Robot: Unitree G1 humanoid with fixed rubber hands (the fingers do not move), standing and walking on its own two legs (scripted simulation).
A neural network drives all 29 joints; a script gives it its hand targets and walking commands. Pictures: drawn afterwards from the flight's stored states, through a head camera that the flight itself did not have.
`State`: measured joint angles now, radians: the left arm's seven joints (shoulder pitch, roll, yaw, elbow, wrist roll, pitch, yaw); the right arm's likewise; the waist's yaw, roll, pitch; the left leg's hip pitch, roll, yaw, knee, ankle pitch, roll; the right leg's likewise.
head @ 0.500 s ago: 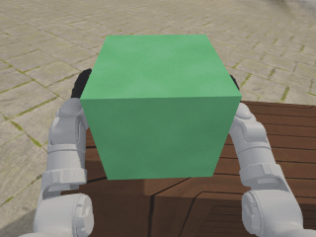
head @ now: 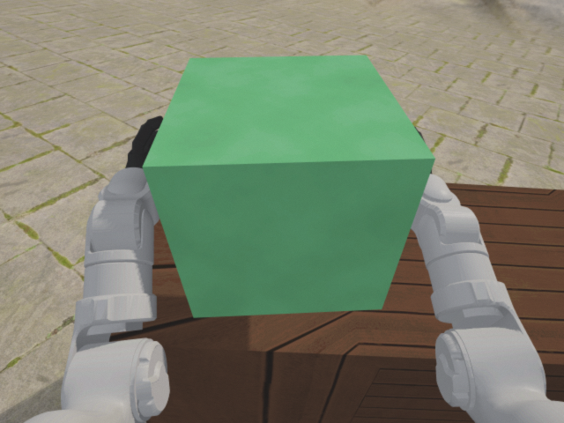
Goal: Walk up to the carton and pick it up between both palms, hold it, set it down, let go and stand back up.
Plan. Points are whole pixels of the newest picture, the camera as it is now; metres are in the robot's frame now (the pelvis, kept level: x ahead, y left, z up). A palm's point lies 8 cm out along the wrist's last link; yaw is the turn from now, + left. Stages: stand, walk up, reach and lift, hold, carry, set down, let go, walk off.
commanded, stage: hold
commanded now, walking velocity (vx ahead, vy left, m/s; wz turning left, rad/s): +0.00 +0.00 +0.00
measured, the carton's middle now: (283, 180) +0.41 -0.02 +0.17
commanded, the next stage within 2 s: none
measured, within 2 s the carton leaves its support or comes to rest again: neither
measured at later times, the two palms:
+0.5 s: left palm (123, 165) +0.36 +0.19 +0.23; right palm (410, 161) +0.37 -0.18 +0.24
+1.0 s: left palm (127, 168) +0.36 +0.18 +0.23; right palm (411, 164) +0.37 -0.18 +0.23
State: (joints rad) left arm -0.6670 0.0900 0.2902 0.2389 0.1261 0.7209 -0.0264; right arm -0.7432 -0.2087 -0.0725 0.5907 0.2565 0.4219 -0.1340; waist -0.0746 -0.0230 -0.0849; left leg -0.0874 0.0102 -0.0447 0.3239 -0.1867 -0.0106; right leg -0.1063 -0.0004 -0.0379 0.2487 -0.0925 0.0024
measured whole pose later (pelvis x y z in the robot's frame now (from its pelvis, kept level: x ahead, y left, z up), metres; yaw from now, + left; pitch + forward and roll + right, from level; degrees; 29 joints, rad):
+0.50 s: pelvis -0.01 +0.00 +0.00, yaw +1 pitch -3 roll -1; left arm -0.72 0.11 0.32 0.23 0.14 0.80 -0.04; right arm -0.82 -0.21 -0.08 0.60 0.26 0.51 -0.14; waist -0.07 -0.02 -0.11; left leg -0.09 0.00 -0.06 0.33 -0.18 -0.01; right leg -0.10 0.00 -0.04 0.25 -0.09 0.00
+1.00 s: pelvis +0.00 +0.00 +0.00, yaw +1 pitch -3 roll -1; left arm -0.69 0.10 0.31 0.19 0.14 0.81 -0.04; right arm -0.79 -0.22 -0.05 0.56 0.29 0.52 -0.15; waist -0.07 -0.02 -0.11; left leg -0.10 0.01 -0.06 0.33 -0.18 -0.01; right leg -0.10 0.01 -0.03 0.25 -0.09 0.00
